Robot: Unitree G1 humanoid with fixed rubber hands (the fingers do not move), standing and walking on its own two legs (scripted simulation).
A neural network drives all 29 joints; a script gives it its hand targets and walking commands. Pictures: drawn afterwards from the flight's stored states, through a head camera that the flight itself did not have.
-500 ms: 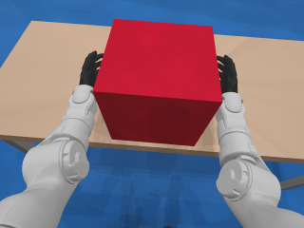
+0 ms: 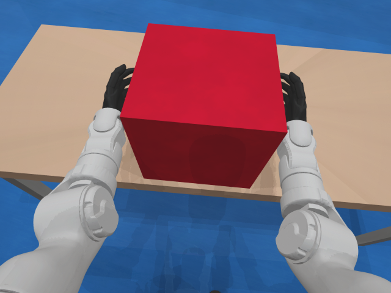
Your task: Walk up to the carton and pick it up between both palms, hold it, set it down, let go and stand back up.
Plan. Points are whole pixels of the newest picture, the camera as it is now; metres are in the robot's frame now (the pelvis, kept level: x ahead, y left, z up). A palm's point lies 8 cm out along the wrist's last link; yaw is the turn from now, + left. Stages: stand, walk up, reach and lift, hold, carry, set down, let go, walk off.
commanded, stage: reach and lift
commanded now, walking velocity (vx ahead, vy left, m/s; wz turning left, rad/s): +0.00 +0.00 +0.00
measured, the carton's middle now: (203, 113) +0.50 -0.03 +0.02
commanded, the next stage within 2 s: none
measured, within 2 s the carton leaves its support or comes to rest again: leaves its support in 0.84 s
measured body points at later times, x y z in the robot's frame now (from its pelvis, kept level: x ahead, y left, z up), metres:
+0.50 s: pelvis +0.00 +0.00 +0.00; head +0.09 +0.00 +0.44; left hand +0.47 +0.16 +0.08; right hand +0.45 -0.19 +0.08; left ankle -0.05 +0.12 -0.74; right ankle -0.01 -0.11 -0.74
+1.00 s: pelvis -0.04 +0.00 +0.00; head -0.02 +0.01 +0.45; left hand +0.40 +0.18 +0.11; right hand +0.39 -0.18 +0.12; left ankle -0.05 +0.12 -0.74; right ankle -0.01 -0.11 -0.74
